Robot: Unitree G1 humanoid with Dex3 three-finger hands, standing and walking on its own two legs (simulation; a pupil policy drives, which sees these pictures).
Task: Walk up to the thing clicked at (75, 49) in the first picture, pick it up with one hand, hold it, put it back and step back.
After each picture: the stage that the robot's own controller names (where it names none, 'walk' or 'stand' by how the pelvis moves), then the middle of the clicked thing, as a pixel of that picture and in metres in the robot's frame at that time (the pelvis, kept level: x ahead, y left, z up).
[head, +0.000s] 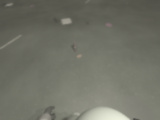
stand; (75, 47) +1.36 +0.38 -0.66
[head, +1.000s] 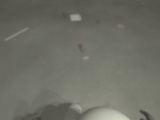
walk; (82, 47) +1.25 +0.22 -0.63
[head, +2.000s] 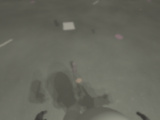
walk; (74, 68) +0.78 +0.24 -0.63
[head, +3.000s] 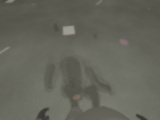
walk; (71, 82) +0.51 +0.26 -0.64
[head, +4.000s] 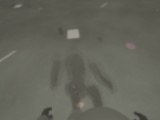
stand; (75, 89) +0.43 +0.24 -0.65
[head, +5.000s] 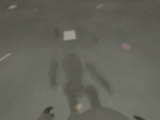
stand; (73, 91) +0.41 +0.25 -0.66
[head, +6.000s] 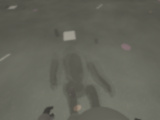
stand; (72, 92) +0.40 +0.26 -0.66
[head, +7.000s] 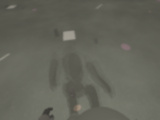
stand; (72, 92) +0.40 +0.25 -0.66
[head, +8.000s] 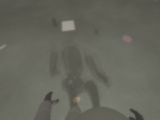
go down; (71, 85) +0.42 +0.25 -0.64
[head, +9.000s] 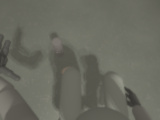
go down; (58, 49) +0.49 +0.29 -0.22
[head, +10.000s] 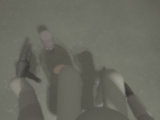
close in; (48, 44) +0.47 +0.31 -0.17
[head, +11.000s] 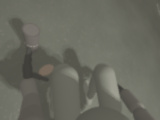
close; (31, 41) +0.46 +0.32 -0.15
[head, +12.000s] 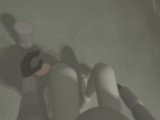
close; (25, 40) +0.45 +0.33 -0.15
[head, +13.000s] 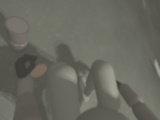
lift; (18, 39) +0.44 +0.32 -0.13
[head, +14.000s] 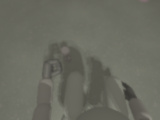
lift; (67, 55) +0.49 +0.27 -0.28
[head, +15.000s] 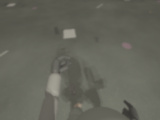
close; (72, 90) +0.43 +0.22 -0.60
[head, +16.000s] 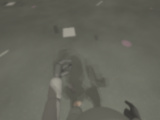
hold; (72, 88) +0.44 +0.25 -0.61
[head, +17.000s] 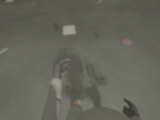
stand; (72, 87) +0.44 +0.24 -0.60
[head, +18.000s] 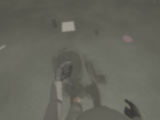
stand; (71, 84) +0.44 +0.24 -0.59
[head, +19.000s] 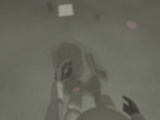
stand; (70, 75) +0.45 +0.24 -0.52
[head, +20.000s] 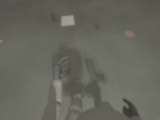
stand; (71, 81) +0.44 +0.23 -0.56
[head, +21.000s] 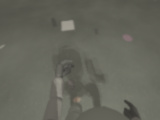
stand; (71, 84) +0.43 +0.24 -0.60
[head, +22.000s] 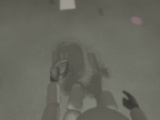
stand; (70, 71) +0.46 +0.24 -0.48
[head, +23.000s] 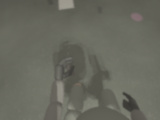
stand; (71, 70) +0.46 +0.25 -0.46
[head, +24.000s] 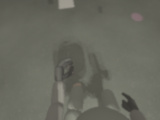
close; (71, 70) +0.46 +0.25 -0.47
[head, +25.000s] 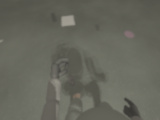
stand; (71, 81) +0.44 +0.24 -0.57
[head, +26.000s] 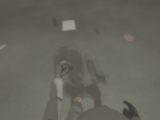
hold; (72, 84) +0.43 +0.24 -0.59
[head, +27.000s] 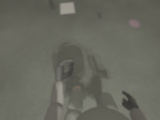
close; (71, 73) +0.46 +0.24 -0.49
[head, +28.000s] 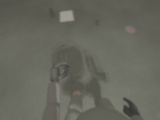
stand; (71, 78) +0.44 +0.24 -0.54
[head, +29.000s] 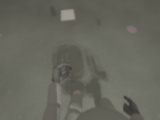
stand; (71, 78) +0.44 +0.24 -0.54
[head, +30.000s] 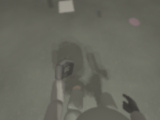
close; (70, 73) +0.45 +0.24 -0.50
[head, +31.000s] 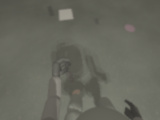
stand; (70, 77) +0.45 +0.24 -0.54
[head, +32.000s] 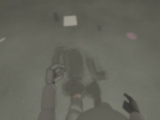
stand; (72, 81) +0.44 +0.23 -0.56
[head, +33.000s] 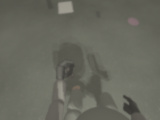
stand; (70, 73) +0.45 +0.25 -0.50
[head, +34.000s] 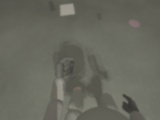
close; (71, 74) +0.45 +0.24 -0.50
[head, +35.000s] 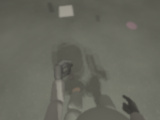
close; (70, 75) +0.45 +0.24 -0.52
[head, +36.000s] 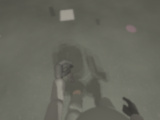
close; (71, 77) +0.44 +0.24 -0.54
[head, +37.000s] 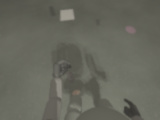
stand; (70, 78) +0.44 +0.24 -0.56
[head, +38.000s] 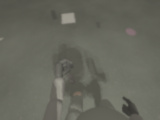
close; (71, 79) +0.45 +0.24 -0.55
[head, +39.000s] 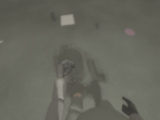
hold; (71, 80) +0.44 +0.24 -0.55
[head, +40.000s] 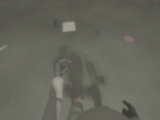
crouch; (72, 85) +0.43 +0.24 -0.58
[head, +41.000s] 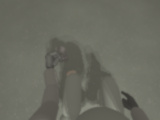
lower; (63, 55) +0.50 +0.27 -0.31
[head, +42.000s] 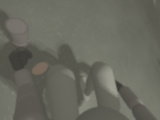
lower; (20, 38) +0.46 +0.33 -0.15
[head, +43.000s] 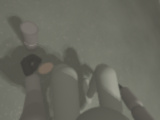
lower; (30, 40) +0.46 +0.33 -0.15
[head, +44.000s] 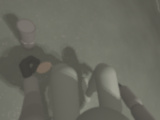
lower; (27, 38) +0.46 +0.34 -0.15
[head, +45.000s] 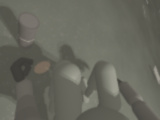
lower; (26, 35) +0.46 +0.31 -0.13
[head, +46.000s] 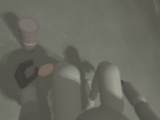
open; (29, 38) +0.45 +0.31 -0.11
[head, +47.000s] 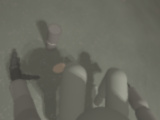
stand; (52, 40) +0.47 +0.29 -0.13
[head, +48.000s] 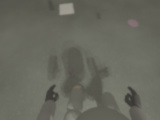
stand; (71, 72) +0.47 +0.25 -0.49
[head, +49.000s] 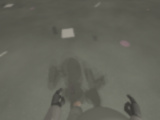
stand; (71, 88) +0.44 +0.25 -0.60
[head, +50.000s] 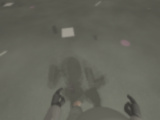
stand; (71, 88) +0.44 +0.25 -0.60
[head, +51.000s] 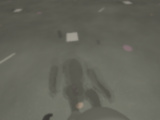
stand; (74, 90) +0.46 +0.24 -0.65
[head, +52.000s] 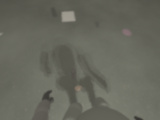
walk; (73, 74) +0.52 +0.19 -0.63
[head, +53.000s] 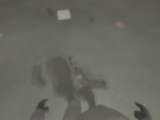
walk; (73, 64) +0.68 +0.26 -0.63
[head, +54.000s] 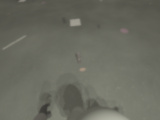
stand; (78, 58) +0.98 +0.28 -0.63
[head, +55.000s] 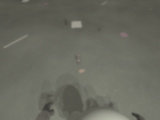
stand; (78, 59) +1.00 +0.26 -0.65
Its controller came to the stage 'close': yes
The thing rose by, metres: 0.00
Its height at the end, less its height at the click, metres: +0.00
